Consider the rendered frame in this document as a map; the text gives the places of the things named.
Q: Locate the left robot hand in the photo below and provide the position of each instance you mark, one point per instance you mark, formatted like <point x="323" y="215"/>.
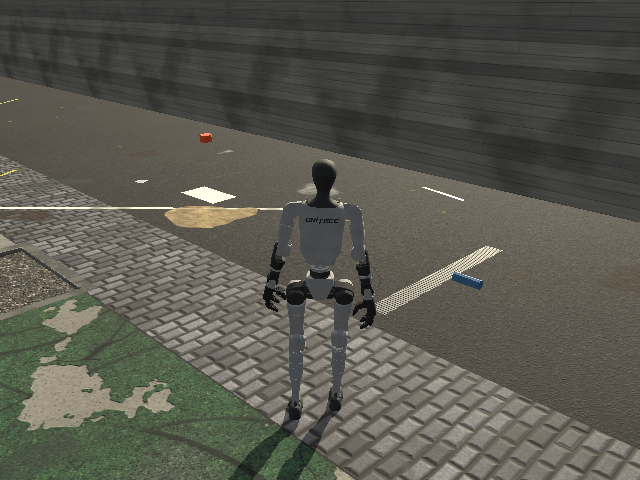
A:
<point x="268" y="296"/>

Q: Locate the left robot forearm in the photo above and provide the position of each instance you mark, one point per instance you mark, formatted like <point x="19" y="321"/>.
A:
<point x="275" y="269"/>

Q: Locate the robot head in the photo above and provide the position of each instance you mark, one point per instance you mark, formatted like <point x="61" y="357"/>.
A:
<point x="324" y="173"/>

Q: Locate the left robot shin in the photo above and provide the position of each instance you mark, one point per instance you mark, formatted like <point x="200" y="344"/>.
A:
<point x="295" y="371"/>

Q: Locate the right robot upper arm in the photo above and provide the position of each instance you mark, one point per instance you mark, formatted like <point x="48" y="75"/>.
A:
<point x="354" y="214"/>

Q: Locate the right robot forearm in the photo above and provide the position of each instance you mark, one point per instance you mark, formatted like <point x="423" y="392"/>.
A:
<point x="365" y="278"/>

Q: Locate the left robot upper arm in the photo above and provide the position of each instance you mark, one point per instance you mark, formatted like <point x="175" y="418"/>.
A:
<point x="290" y="211"/>

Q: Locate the right robot hand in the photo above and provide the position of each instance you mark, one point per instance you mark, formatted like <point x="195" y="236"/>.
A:
<point x="371" y="311"/>

